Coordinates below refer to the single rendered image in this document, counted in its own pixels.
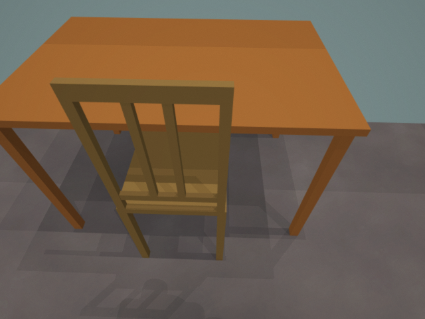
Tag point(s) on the chair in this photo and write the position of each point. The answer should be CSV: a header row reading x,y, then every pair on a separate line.
x,y
171,173

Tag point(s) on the table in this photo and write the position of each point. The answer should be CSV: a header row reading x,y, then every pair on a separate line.
x,y
285,82

